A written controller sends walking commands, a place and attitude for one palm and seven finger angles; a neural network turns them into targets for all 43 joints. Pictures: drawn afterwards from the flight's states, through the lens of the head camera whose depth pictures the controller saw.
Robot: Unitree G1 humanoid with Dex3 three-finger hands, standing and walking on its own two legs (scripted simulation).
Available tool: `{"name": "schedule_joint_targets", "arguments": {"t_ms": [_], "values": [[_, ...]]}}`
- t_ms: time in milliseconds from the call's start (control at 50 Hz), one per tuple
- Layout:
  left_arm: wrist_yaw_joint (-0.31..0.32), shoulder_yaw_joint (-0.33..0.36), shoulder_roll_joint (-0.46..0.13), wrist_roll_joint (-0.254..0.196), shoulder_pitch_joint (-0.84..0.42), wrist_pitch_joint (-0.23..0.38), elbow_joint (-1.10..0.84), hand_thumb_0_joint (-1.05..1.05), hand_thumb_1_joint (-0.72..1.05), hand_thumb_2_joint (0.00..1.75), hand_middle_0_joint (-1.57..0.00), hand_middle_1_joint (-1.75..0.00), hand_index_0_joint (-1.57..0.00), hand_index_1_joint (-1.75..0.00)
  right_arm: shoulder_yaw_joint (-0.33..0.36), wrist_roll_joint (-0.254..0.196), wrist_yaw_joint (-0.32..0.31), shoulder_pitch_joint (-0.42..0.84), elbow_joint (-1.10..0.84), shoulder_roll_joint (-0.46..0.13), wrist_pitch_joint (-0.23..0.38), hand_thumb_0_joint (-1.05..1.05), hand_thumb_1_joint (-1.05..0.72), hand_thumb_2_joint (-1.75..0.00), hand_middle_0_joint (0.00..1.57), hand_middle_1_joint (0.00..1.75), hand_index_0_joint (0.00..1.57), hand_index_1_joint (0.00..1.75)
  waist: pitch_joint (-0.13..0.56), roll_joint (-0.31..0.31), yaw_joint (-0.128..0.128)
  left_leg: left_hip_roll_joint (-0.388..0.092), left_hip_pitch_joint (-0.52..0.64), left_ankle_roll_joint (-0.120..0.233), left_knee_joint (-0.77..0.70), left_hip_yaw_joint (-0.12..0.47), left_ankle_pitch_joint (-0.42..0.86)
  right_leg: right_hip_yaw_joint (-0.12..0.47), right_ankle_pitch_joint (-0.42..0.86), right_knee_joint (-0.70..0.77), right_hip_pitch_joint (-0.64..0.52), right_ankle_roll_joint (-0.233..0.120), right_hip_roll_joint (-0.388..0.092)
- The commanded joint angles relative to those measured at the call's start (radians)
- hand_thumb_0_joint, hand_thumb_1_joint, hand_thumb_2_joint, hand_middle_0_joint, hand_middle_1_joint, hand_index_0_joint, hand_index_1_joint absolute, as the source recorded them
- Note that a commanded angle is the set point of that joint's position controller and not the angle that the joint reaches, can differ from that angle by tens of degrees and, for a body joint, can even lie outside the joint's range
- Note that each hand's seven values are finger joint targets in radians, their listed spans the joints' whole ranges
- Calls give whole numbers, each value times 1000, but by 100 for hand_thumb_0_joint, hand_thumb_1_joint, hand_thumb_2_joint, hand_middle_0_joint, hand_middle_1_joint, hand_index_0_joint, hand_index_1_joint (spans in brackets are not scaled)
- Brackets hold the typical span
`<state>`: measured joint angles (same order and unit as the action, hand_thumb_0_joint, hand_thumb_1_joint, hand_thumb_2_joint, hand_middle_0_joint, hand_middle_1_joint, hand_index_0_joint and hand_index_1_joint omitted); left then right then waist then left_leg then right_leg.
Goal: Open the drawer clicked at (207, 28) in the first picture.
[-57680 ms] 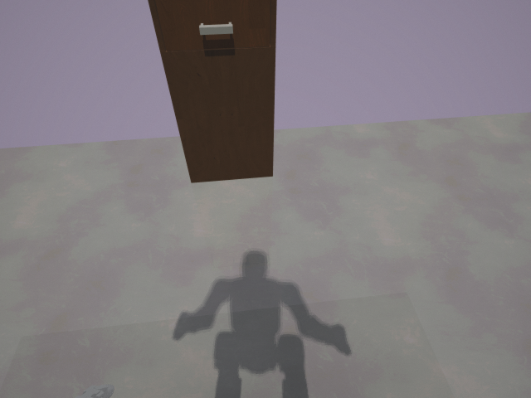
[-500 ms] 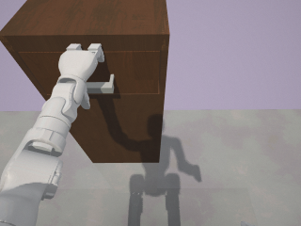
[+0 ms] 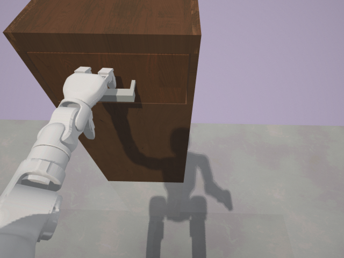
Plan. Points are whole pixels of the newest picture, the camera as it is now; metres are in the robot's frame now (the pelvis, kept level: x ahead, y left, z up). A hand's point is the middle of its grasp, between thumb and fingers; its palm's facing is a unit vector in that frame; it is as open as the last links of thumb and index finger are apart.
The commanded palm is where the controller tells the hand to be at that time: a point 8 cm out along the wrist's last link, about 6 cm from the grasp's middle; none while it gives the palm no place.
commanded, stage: lower the fingers behind the handle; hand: left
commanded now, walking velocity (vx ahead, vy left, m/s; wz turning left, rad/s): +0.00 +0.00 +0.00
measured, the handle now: (113, 89) +0.53 +0.17 +0.05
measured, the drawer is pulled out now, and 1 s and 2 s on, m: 0.00 0.00 0.00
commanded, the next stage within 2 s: lift the fingers back up to retry in 1.38 s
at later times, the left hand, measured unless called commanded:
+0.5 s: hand (99, 101) +0.48 +0.20 +0.06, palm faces -0.03 -0.01 -1.00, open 13.8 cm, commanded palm +0.45 +0.20 +0.11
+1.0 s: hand (101, 104) +0.48 +0.19 +0.05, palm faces -0.01 +0.05 -1.00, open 13.9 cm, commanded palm +0.46 +0.18 +0.08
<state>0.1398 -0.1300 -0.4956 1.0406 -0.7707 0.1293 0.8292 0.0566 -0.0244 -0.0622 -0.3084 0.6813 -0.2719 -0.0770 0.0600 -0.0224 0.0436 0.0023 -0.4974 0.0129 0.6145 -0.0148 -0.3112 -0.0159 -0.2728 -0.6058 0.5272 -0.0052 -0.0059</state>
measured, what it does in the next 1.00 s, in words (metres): stands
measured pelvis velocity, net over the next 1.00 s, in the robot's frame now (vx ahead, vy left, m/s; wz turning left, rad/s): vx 0.00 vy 0.00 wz -0.01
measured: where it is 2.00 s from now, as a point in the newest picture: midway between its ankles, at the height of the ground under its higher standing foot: outside the picture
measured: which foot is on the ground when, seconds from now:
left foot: down 0.00-1.00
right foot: down 0.00-1.00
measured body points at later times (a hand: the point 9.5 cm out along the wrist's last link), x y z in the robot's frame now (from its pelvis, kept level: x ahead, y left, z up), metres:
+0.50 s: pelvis +0.01 +0.01 +0.00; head +0.08 -0.01 +0.44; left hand +0.48 +0.20 +0.12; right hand +0.07 -0.25 -0.14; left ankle -0.01 +0.11 -0.73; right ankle +0.01 -0.12 -0.73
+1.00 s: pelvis +0.00 +0.00 -0.01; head +0.07 -0.01 +0.43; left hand +0.47 +0.19 +0.11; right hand +0.06 -0.27 -0.14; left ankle -0.01 +0.11 -0.73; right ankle +0.01 -0.12 -0.73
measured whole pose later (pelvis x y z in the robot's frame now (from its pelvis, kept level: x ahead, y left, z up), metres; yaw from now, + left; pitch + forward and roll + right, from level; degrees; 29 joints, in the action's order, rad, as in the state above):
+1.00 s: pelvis +0.00 +0.00 -0.01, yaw -1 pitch +14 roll +0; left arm 0.25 -0.17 -0.42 1.07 -0.83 -0.04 0.97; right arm 0.05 -0.01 -0.02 -0.31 0.68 -0.25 -0.11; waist 0.12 -0.04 0.06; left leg 0.00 -0.60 0.01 0.70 -0.02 -0.35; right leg -0.01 -0.31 -0.70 0.64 -0.01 0.00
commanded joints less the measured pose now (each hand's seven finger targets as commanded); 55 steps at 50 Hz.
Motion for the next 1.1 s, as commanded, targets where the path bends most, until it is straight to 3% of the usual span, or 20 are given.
{"name": "schedule_joint_targets", "arguments": {"t_ms": [0, 100, 140, 160, 200, 220, 280, 300, 380, 460, 520, 560, 620, 680, 820, 860, 920, 980, 1040, 1080], "values": [[130, 73, -163, -3, -632, -20, -191, 0, -50, 30, -30, -120, -30, -120, 53, 11, 15, -77, -47, -127, 42, 0, -90, -90, 20, 30, 20, 30, 448, -90, 61, 22, 236, 13, -21, -2, 313, 3, 213, 44, -95, -35, 46], [131, 71, -137, 6, -541, -129, -40, 0, -50, 30, -30, -120, -30, -120, 49, 12, 35, -72, -41, -134, 20, 0, -90, -90, 20, 30, 20, 30, 450, -24, 43, 16, 190, 11, -18, -10, 367, -8, 276, 28, -135, -34, 48], [108, 28, -86, 4, -511, -159, -24, 0, -50, 30, -30, -120, -30, -120, 47, 9, 39, -65, -54, -133, 10, 0, -90, -90, 20, 30, 20, 30, 433, -19, 39, 14, 186, 14, -17, -15, 386, -12, 297, 24, -131, -32, 47], [98, 47, -112, 4, -507, -165, -21, 0, -50, 30, -30, -120, -30, -120, 47, 9, 38, -65, -58, -139, 5, 0, -90, -90, 20, 30, 20, 30, 426, -7, 38, 10, 180, 15, -20, -16, 380, -12, 298, 25, -135, -32, 47], [77, 114, -187, 3, -464, -159, -13, 0, -50, 30, -30, -120, -30, -120, 43, 11, 29, -62, -74, -147, -5, 0, -90, -90, 20, 30, 20, 30, 446, 46, 19, 14, 148, 22, -20, -18, 391, -3, 336, 22, -199, -31, 44], [71, 100, -181, 6, -478, -148, -48, 0, -50, 30, -30, -120, -30, -120, 40, 12, 26, -58, -84, -142, -8, 0, -90, -90, 20, 30, 20, 30, 462, 31, 22, 14, 151, 25, -15, -20, 404, 1, 362, 14, -206, -27, 41], [49, 43, -88, 5, -375, -144, -20, 0, -50, 30, -30, -120, -30, -120, 41, 6, 27, -52, -92, -136, -15, 0, -90, -90, 20, 30, 20, 30, 364, 87, 29, 9, 136, 26, -22, -23, 381, -11, 331, 28, -159, -24, 45], [46, 63, -107, 1, -371, -134, -10, 0, -50, 30, -30, -120, -30, -120, 40, 6, 25, -52, -92, -138, -16, 0, -90, -90, 20, 30, 20, 30, 343, 92, 27, 9, 125, 26, -25, -24, 360, -7, 314, 35, -160, -26, 44], [70, 101, -165, 10, -428, -73, -96, 0, -50, 30, -30, -120, -30, -120, 44, 11, 16, -59, -94, -129, -10, 0, -90, -90, 20, 30, 20, 30, 379, 50, 29, 14, 133, 30, -12, -21, 324, 7, 289, 22, -151, -27, 42], [95, 70, -109, 18, -379, -78, -64, 0, -50, 30, -30, -120, -30, -120, 48, 14, 27, -72, -82, -124, -4, 0, -90, -90, 20, 30, 20, 30, 369, 12, 26, 9, 141, 20, 0, -20, 351, -4, 279, 8, -102, -32, 47], [118, 110, -146, 24, -367, -81, -76, 0, -50, 30, -30, -120, -30, -120, 54, 19, 34, -82, -78, -125, -7, 0, -90, -90, 20, 30, 20, 30, 438, 9, 12, 10, 147, 18, 19, -18, 413, -2, 329, -14, -133, -34, 47], [123, 40, -53, 21, -359, -98, -74, 0, -50, 30, -30, -120, -30, -120, 54, 16, 43, -75, -80, -117, -8, 0, -90, -90, 20, 30, 20, 30, 417, 5, 26, 8, 155, 15, 24, -17, 421, -10, 320, -13, -103, -32, 50], [134, 48, -62, 24, -364, -118, -65, 0, -50, 30, -30, -120, -30, -120, 58, 15, 48, -72, -73, -126, -12, 0, -90, -90, 20, 30, 20, 30, 399, 16, 30, 4, 150, 14, 25, -13, 414, -12, 304, -14, -84, -33, 52], [133, -1, -7, 20, -384, -139, -57, 0, -50, 30, -30, -120, -30, -120, 59, 14, 48, -65, -75, -123, -13, 0, -90, -90, 20, 30, 20, 30, 380, 23, 43, 8, 140, 15, 20, -14, 358, -12, 276, -7, -73, -32, 50], [115, 14, -48, 25, -389, -157, 31, 0, -50, 30, -30, -120, -30, -120, 46, 12, 33, -65, -73, -132, -13, 0, -90, -90, 20, 30, 20, 30, 335, 54, 53, 15, 74, 23, 14, -21, 248, -2, 226, -1, -68, -30, 43], [105, 0, -29, 22, -361, -158, 68, 0, -50, 30, -30, -120, -30, -120, 44, 11, 30, -70, -75, -129, -12, 0, -90, -90, 20, 30, 20, 30, 317, 78, 57, 17, 54, 24, 18, -24, 222, -1, 214, 2, -63, -27, 42], [93, -23, -3, 20, -353, -148, 75, 0, -50, 30, -30, -120, -30, -120, 42, 12, 29, -75, -79, -128, -11, 0, -90, -90, 20, 30, 20, 30, 322, 51, 57, 18, 47, 23, 26, -24, 216, -1, 205, -8, -44, -29, 42], [87, -20, -15, 18, -361, -145, 102, 0, -50, 30, -30, -120, -30, -120, 40, 11, 27, -84, -76, -134, -8, 0, -90, -90, 20, 30, 20, 30, 286, 84, 72, 17, 12, 25, 34, -23, 164, 1, 167, -6, -14, -25, 42], [85, 13, -59, 14, -370, -138, 96, 0, -50, 30, -30, -120, -30, -120, 41, 12, 23, -94, -78, -135, -5, 0, -90, -90, 20, 30, 20, 30, 326, 78, 65, 20, 2, 28, 43, -27, 155, 9, 169, -11, -36, -22, 38], [81, -22, -25, 10, -401, -139, 97, 0, -50, 30, -30, -120, -30, -120, 37, 11, 21, -98, -79, -132, -2, 0, -90, -90, 20, 30, 20, 30, 315, 78, 79, 19, -6, 28, 44, -25, 138, 6, 152, -12, -17, -20, 38]]}}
